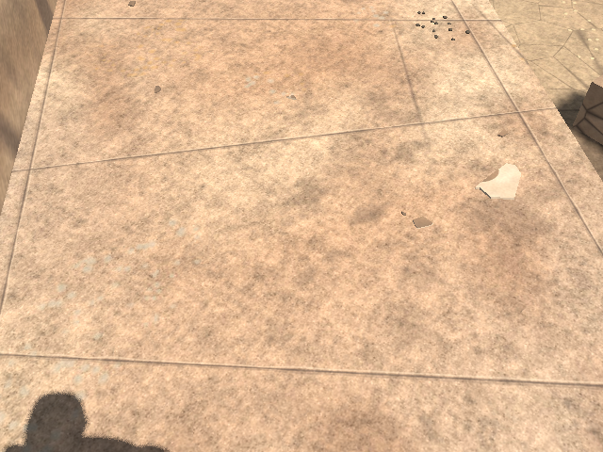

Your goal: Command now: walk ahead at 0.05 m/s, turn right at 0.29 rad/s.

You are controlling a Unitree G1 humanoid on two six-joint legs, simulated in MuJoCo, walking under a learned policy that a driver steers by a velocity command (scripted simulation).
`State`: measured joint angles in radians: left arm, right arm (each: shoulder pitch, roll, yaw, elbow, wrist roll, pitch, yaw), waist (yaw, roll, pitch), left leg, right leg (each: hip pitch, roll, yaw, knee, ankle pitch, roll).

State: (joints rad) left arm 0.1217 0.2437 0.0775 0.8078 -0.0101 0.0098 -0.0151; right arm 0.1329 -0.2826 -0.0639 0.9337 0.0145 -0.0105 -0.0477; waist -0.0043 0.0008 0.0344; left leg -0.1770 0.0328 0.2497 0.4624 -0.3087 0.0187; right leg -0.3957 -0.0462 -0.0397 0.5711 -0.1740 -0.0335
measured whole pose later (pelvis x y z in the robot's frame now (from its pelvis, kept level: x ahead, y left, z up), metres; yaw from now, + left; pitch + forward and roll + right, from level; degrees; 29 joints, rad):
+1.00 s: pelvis +0.05 +0.02 +0.00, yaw -3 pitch -1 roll +0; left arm 0.20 0.22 0.05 1.08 -0.01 0.00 0.04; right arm 0.20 -0.22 -0.03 1.09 0.01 -0.01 -0.03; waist 0.00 0.00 0.02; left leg -0.18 0.00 0.02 0.53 -0.33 0.02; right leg -0.25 -0.01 0.00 0.58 -0.36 -0.01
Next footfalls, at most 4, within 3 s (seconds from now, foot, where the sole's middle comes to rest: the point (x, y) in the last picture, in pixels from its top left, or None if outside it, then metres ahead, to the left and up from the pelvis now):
0.36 left None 0.08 0.14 -0.77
1.64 left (284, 429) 0.51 0.10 -0.77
2.20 right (384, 302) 0.82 -0.15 -0.77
2.76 left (294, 208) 1.14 0.08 -0.77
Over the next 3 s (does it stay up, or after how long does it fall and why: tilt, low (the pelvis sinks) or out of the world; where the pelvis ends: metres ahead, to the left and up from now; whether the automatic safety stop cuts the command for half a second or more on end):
stays up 1.09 0.00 0.01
